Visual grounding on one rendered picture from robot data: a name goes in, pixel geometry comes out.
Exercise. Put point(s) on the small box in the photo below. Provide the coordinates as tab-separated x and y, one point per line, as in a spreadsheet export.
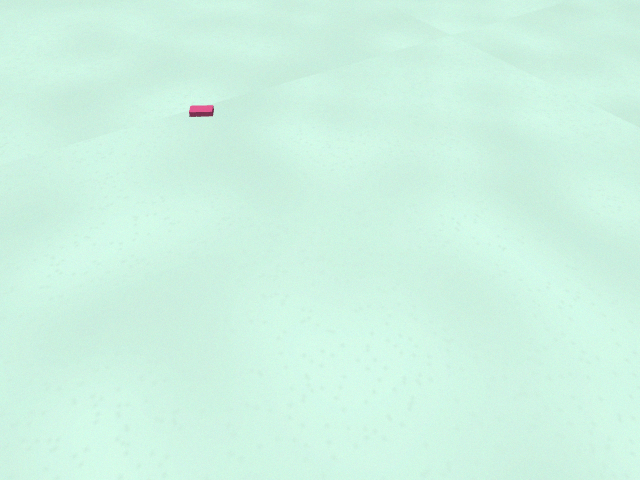
202	110

